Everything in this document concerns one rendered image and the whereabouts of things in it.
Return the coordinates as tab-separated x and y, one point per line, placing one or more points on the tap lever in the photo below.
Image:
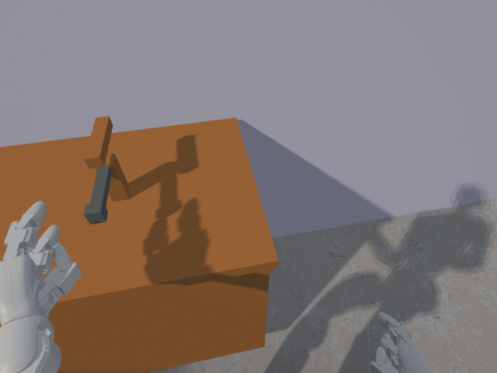
96	211

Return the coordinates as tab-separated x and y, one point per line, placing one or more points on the robot left hand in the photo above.
25	263

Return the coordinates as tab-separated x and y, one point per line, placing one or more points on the robot right hand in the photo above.
408	357

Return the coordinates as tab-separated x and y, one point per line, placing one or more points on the left robot forearm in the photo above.
27	346

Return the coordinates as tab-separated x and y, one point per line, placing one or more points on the counter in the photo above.
179	272

